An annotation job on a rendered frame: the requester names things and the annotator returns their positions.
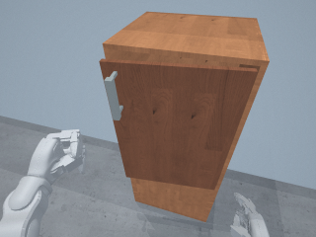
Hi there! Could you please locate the cupboard door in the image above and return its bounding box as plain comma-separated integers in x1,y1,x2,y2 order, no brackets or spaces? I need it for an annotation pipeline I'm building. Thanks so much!
99,58,258,190

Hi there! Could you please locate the robot right hand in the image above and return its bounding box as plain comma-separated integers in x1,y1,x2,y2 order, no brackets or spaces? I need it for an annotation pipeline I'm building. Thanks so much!
230,193,270,237

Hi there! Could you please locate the robot left hand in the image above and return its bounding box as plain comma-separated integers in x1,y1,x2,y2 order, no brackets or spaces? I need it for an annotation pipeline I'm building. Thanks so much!
27,129,88,185

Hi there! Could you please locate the left robot forearm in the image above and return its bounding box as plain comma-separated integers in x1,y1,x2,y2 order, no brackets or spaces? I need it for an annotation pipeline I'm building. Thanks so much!
0,175,53,237

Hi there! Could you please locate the handle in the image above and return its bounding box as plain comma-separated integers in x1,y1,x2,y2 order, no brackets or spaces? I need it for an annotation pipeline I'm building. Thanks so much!
104,71,123,120

